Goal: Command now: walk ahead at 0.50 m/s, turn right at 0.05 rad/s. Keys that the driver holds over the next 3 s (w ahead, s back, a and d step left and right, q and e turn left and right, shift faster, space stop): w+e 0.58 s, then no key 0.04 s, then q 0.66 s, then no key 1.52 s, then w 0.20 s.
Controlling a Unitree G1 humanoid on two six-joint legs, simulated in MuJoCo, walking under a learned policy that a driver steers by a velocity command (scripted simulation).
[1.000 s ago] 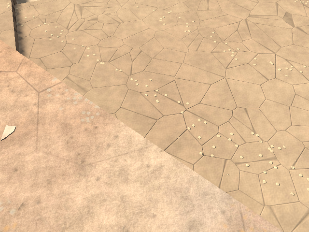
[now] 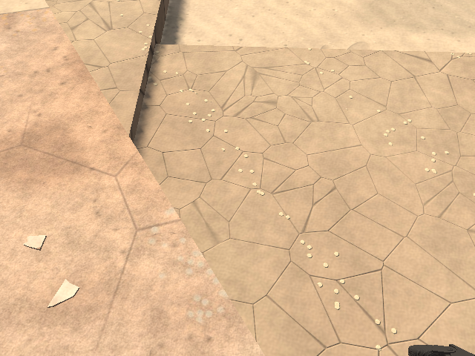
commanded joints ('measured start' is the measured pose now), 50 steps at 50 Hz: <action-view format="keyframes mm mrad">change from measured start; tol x32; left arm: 1 -76 131 28 -108 -8 -32 2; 23 -446 11 35 -322 7 23 -111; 31 239 228 99 -164 30 44 -47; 36 -188 103 16 -147 37 44 -26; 50 -87 125 31 -72 30 70 80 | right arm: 1 201 -126 -41 4 -3 7 -4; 30 477 -41 -10 40 -2 -28 -46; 50 -107 58 26 -193 15 62 -28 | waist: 1 -112 77 -81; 25 -164 11 76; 31 150 -176 -656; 37 -137 -11 -78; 50 -5 -120 -20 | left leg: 1 454 311 -420 -300 -57 183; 14 321 242 21 -294 336 126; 27 334 276 98 425 490 10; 28 185 235 153 703 461 -30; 30 -479 54 -31 1575 -766 -141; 43 -656 53 -156 1250 -180 -107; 50 -203 57 11 296 269 -127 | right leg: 1 -498 -91 38 240 111 -18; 22 -569 -79 40 -450 778 -34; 28 182 49 -131 -588 773 -130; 30 913 -304 353 -183 1595 -415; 31 1033 -413 526 -317 1373 -547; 33 723 -388 520 -534 810 -407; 37 -111 -337 272 -590 929 -304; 50 -7 -228 -56 -675 566 -132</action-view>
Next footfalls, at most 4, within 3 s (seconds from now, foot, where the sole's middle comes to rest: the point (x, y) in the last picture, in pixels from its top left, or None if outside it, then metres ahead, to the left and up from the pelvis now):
0.56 right None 0.42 -0.20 -0.89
1.10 left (254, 287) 0.73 0.00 -0.89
1.60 right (333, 304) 0.70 -0.25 -0.89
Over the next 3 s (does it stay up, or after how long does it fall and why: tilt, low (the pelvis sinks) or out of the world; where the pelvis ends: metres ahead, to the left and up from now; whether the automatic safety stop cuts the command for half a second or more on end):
stays up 0.71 -0.15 -0.11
